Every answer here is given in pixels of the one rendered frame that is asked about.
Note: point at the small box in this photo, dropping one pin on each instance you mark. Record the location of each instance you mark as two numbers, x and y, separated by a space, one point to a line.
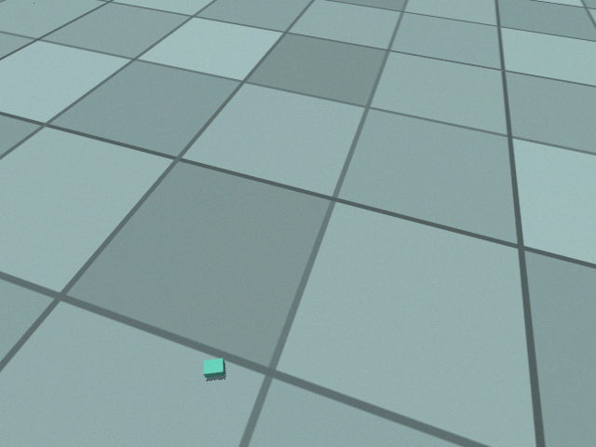
213 367

